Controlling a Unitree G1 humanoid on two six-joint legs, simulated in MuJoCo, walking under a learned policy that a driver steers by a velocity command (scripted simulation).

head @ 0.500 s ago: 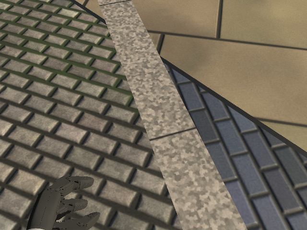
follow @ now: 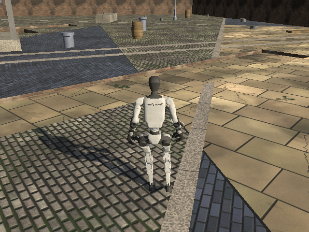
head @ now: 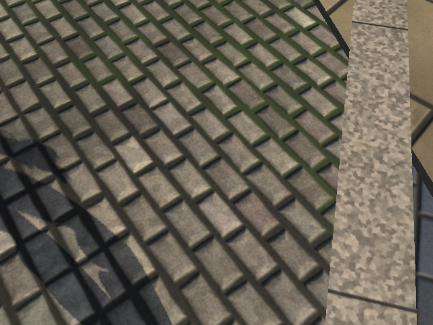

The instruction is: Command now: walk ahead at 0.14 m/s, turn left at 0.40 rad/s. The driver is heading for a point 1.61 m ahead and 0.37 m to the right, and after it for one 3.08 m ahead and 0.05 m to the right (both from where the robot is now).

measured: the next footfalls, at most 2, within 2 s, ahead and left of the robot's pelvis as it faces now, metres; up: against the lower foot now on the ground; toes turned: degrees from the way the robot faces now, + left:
right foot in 0.28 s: +0.10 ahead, -0.16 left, +0.00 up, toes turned +0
left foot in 0.66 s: +0.11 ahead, +0.03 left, +0.00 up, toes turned -26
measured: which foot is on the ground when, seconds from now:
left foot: down 0.00-0.28, up 0.30-0.64, down 0.66-1.00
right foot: up 0.00-0.26, down 0.28-0.66, up 0.68-1.00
